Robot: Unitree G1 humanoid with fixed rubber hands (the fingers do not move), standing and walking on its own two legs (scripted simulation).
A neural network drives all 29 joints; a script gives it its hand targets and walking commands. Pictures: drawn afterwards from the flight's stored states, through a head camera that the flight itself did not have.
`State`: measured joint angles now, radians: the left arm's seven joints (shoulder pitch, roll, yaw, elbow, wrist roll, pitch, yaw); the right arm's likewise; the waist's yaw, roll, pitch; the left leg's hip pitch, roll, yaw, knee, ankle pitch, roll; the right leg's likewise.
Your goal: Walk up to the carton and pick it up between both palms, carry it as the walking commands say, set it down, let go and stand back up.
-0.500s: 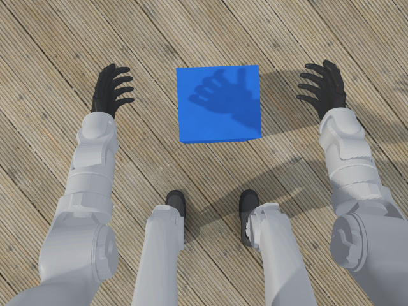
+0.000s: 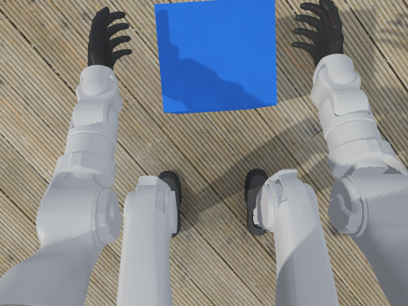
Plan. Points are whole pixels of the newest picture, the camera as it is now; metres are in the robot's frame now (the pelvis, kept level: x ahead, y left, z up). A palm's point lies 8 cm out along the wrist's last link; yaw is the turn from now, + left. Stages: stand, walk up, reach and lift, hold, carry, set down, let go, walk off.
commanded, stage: reach and lift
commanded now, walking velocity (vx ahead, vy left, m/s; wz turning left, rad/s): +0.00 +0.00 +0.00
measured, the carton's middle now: (214, 69) +0.51 -0.01 -0.35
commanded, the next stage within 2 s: none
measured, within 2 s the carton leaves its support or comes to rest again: leaves its support in 1.96 s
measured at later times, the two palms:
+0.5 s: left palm (116, 76) +0.49 +0.20 -0.28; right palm (299, 70) +0.49 -0.18 -0.27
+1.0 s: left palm (118, 77) +0.49 +0.19 -0.28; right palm (297, 69) +0.49 -0.18 -0.27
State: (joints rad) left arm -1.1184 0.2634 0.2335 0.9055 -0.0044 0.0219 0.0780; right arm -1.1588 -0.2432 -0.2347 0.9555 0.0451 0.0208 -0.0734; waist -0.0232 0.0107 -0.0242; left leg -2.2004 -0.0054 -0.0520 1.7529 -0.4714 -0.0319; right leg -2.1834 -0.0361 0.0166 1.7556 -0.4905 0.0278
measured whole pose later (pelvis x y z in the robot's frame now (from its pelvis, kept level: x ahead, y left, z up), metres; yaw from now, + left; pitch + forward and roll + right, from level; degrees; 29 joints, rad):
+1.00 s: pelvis -0.02 +0.00 -0.08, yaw +0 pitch +45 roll -1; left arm -1.29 0.35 0.15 1.06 -0.13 -0.02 0.10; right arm -1.32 -0.33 -0.05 1.08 0.21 -0.01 -0.10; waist -0.02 -0.01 0.22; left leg -2.34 -0.02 -0.05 2.03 -0.48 -0.04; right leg -2.32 -0.03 0.04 2.03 -0.50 0.04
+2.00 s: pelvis -0.03 +0.00 -0.08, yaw -1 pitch +42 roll -1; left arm -1.41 0.29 0.12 1.10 -0.16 0.04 0.15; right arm -1.39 -0.28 -0.06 1.04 0.23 0.07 -0.14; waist 0.00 -0.01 0.29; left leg -2.29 0.00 -0.06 2.04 -0.47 -0.04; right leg -2.28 0.00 0.04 2.03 -0.48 0.04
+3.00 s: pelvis -0.06 +0.01 -0.06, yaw +0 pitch +22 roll -2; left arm -1.49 0.32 0.12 0.96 -0.13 0.31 0.16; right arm -1.39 -0.18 -0.35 0.76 0.00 0.35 -0.12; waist 0.00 0.00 0.52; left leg -1.96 -0.03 -0.07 2.04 -0.47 -0.04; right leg -1.93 0.00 0.04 2.03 -0.50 0.04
